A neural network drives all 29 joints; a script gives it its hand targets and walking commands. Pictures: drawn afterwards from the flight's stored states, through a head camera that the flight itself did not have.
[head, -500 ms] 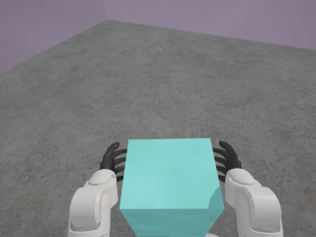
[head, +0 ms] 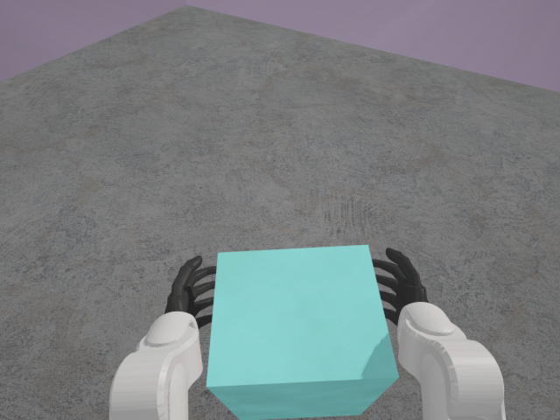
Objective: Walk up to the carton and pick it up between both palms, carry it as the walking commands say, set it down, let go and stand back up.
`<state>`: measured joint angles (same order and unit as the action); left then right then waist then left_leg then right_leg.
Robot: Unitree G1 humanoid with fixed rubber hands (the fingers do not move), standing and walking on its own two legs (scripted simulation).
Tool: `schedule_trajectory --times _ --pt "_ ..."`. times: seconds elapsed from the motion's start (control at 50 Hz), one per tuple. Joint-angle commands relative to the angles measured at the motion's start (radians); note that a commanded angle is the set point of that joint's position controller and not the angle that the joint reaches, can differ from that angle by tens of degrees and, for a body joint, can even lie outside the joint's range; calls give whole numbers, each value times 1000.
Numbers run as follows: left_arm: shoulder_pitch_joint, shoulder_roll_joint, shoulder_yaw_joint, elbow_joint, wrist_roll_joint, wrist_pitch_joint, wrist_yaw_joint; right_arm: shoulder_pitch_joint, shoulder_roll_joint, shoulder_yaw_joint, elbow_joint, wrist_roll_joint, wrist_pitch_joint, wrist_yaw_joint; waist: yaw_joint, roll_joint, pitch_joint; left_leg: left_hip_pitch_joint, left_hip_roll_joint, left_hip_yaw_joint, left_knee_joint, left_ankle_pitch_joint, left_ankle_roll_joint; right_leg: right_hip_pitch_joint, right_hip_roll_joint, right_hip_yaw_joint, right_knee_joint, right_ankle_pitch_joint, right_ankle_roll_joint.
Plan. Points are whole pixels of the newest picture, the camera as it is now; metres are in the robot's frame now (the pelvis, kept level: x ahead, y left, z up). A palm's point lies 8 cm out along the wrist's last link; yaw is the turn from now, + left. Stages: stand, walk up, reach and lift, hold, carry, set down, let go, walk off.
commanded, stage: carry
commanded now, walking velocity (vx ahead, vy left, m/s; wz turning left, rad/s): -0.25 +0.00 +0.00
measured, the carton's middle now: (297, 342) +0.24 +0.00 +0.01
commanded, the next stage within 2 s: none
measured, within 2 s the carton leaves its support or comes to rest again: neither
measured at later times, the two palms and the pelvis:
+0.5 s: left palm out of the picture +0.08 +0.09 +0.11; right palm out of the picture +0.07 -0.18 +0.10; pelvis -0.16 -0.03 +0.00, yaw -1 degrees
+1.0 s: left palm out of the picture -0.09 +0.10 +0.10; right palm out of the picture -0.10 -0.17 +0.09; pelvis -0.34 -0.02 +0.00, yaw -2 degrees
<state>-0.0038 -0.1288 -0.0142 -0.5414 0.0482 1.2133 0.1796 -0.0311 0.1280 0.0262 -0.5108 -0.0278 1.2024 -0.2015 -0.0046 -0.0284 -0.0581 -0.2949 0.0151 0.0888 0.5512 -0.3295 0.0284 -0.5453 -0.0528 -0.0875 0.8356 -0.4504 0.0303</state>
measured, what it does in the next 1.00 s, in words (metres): walks backwards: right foot, then left foot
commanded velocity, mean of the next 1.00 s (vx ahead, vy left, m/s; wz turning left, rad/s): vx -0.25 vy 0.00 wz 0.00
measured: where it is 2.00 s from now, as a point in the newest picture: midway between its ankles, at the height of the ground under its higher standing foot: outside the picture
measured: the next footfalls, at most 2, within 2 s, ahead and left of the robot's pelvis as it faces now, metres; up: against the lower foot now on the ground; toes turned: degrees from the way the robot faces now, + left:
right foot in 0.28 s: -0.08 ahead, -0.14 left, +0.00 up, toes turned -7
left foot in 0.62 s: -0.21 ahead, +0.10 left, +0.00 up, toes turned +5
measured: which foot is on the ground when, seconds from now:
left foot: down 0.00-0.28, up 0.30-0.60, down 0.62-0.98, up 1.00-1.00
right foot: up 0.00-0.26, down 0.28-0.62, up 0.64-0.96, down 0.98-1.00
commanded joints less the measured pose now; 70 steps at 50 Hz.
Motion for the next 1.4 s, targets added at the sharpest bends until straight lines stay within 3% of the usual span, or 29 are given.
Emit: schedule_trajectory --times 0.0,0.06,0.16,0.22,0.26,0.28,0.3,0.34,0.4,0.5,0.56,0.6,0.62,0.64,0.68,0.74,0.86,0.92,0.96,0.98,1.0,1.04,1.06,1.26,1.3,1.32,1.34,1.36,1.38 --pt "-404 -906 -615 -127 -303 -36 -134 -290 876 512 -103 247 -29 164 -3 167 -199 122 342 -167 -117 968 149 -30 19 61 424 -77 19" --pt "-386 -884 -626 -132 -322 -39 -135 -260 849 498 -108 228 -38 156 8 192 -200 110 256 -89 -78 780 110 -7 28 36 353 14 25" --pt "-320 -821 -599 -110 -298 -15 -116 -215 793 492 -111 211 -21 137 -6 252 -217 142 287 -218 -91 709 127 67 33 -11 -32 -61 6" --pt "-292 -809 -567 -87 -285 -8 -117 -223 793 510 -113 219 -13 131 7 211 -240 88 258 -197 -66 621 72 235 16 -32 -379 123 -5" --pt "-284 -797 -536 -71 -272 -8 -125 -229 798 525 -114 226 -13 128 2 25 -233 -132 164 -128 33 290 -11 436 -143 151 -519 319 -19" --pt "-283 -797 -521 -49 -263 -18 -128 -260 793 553 -159 233 -10 131 14 -265 -214 -308 54 -11 157 -120 -59 446 -369 372 -507 678 -140" --pt "-309 -828 -525 -72 -274 -26 -132 -296 821 572 -159 250 -12 136 20 -278 -208 -270 24 -3 447 -295 -79 351 -401 345 -491 831 -227" --pt "-315 -850 -527 -111 -267 -37 -138 -347 885 611 -159 289 -23 147 7 -115 -161 -228 4 -84 657 -207 -73 217 -310 200 -492 625 -217" --pt "-282 -840 -514 -98 -251 -40 -136 -339 873 612 -156 294 -26 146 0 -110 -165 -235 13 -53 650 -97 -85 246 -225 119 -454 494 -171" --pt "-268 -799 -520 -91 -247 -27 -127 -301 837 594 -130 278 -7 134 16 -201 -202 -148 -18 -2 255 -202 -66 342 -242 223 -500 466 -175" --pt "-269 -793 -546 -87 -253 -18 -122 -262 827 566 -95 262 3 134 7 -178 -239 -2 -19 18 -77 -73 -47 340 -225 217 -467 440 -127" --pt "-271 -788 -557 -74 -250 -16 -120 -257 827 544 -70 257 4 138 10 -15 -224 204 126 -113 -252 72 -31 143 -149 132 -347 327 -35" --pt "-288 -801 -574 -99 -262 -17 -125 -231 819 527 -51 241 -2 144 -4 256 -202 226 354 -372 -253 345 52 -45 -51 34 -206 113 18" --pt "-373 -827 -604 -141 -282 -26 -131 -270 852 534 -82 252 -15 151 -9 324 -149 114 435 -368 -245 600 131 -59 -11 -41 1 -91 29" --pt "-405 -878 -617 -139 -306 -36 -139 -282 864 525 -119 243 -30 159 -5 176 -136 28 354 -227 -207 628 159 -23 13 49 334 -85 16" --pt "-372 -864 -628 -126 -318 -35 -136 -237 831 499 -94 228 -37 158 7 192 -159 50 257 -102 -133 596 110 -36 29 66 405 25 12" --pt "-316 -813 -594 -106 -294 -19 -114 -212 792 498 -110 225 -25 142 -7 253 -210 139 283 -237 -125 635 125 66 38 4 -31 -68 2" --pt "-282 -806 -562 -86 -279 -17 -115 -224 796 521 -119 234 -20 136 4 216 -248 103 261 -216 -93 611 75 233 21 -23 -365 88 -9" --pt "-276 -801 -535 -72 -268 -20 -124 -227 797 534 -116 237 -22 134 3 52 -241 -94 175 -149 -13 334 -5 430 -107 123 -527 248 -17" --pt "-282 -800 -525 -61 -265 -31 -129 -243 799 558 -155 240 -21 136 10 -223 -225 -280 69 -38 77 -6 -57 475 -327 338 -497 627 -122" --pt "-304 -834 -527 -77 -274 -41 -131 -294 816 580 -176 257 -23 142 22 -290 -211 -268 36 11 332 -246 -78 375 -392 329 -485 808 -213" --pt "-302 -854 -526 -111 -266 -49 -138 -335 885 620 -166 296 -33 151 9 -113 -158 -230 4 -74 594 -201 -75 241 -316 213 -489 670 -224" --pt "-283 -850 -525 -112 -257 -50 -140 -334 885 627 -167 299 -35 154 4 -102 -146 -232 10 -87 642 -139 -72 217 -274 172 -484 573 -203" --pt "-257 -784 -554 -101 -257 -21 -125 -244 812 573 -108 265 2 135 8 -185 -244 -26 -21 16 -46 -87 -53 369 -228 226 -458 521 -137" --pt "-260 -780 -568 -89 -257 -18 -123 -240 812 550 -86 260 3 137 11 -48 -234 182 102 -89 -246 64 -43 191 -159 148 -357 410 -44" --pt "-253 -785 -572 -96 -260 -18 -124 -220 802 540 -74 252 1 142 4 157 -217 246 289 -304 -260 260 15 10 -82 83 -243 205 0" --pt "-355 -806 -616 -158 -287 -26 -132 -237 830 528 -72 247 -14 150 -9 338 -158 140 417 -373 -245 541 102 -67 -24 -25 -90 -30 23" --pt "-374 -839 -618 -151 -292 -31 -136 -275 850 537 -115 255 -22 155 -6 274 -146 85 408 -317 -212 696 145 -41 -4 -12 128 -100 21" --pt "-392 -857 -622 -154 -304 -36 -139 -266 851 531 -125 247 -29 158 -7 204 -136 40 365 -254 -207 633 152 -34 11 33 285 -87 15"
